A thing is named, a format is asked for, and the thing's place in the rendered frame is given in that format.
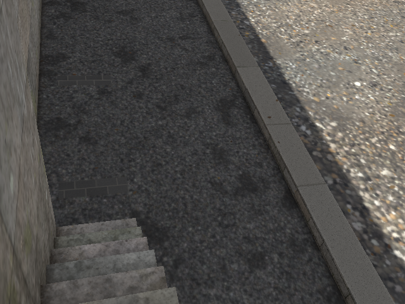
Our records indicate stairs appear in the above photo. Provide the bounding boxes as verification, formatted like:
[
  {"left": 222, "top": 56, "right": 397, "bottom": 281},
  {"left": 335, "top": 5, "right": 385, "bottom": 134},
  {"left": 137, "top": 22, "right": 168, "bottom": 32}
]
[{"left": 40, "top": 218, "right": 179, "bottom": 304}]

